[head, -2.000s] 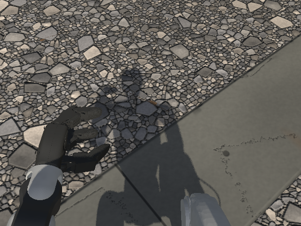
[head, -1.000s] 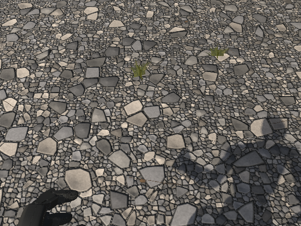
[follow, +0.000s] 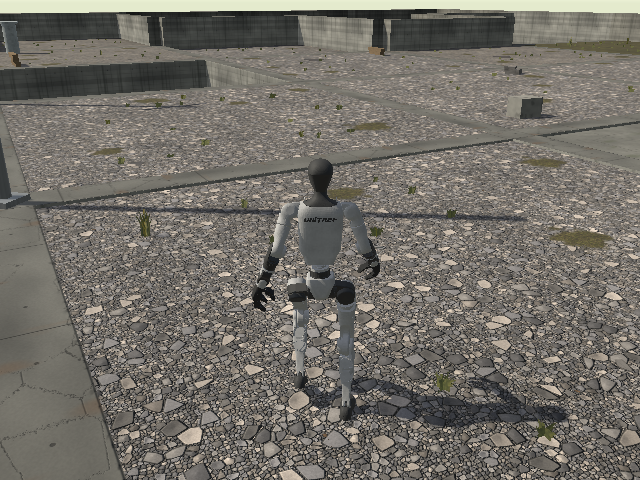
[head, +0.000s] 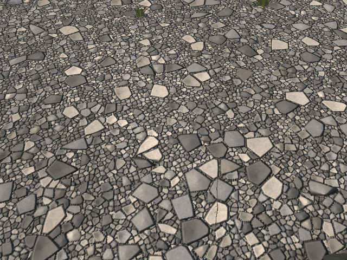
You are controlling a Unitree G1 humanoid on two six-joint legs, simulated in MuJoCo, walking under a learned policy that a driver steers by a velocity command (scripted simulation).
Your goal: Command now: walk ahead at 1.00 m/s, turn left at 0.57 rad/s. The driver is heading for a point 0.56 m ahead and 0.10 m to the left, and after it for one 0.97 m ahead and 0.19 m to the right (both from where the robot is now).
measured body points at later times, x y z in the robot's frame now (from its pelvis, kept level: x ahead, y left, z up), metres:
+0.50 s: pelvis +0.46 +0.04 +0.00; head +0.48 +0.05 +0.45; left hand +0.62 +0.31 -0.09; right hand +0.45 -0.25 -0.12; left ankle +0.34 +0.08 -0.73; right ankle +0.66 -0.09 -0.67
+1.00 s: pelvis +0.96 +0.03 +0.00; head +1.00 +0.03 +0.45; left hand +1.00 +0.33 -0.13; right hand +1.18 -0.22 -0.05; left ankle +1.22 +0.15 -0.69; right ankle +0.81 +0.00 -0.73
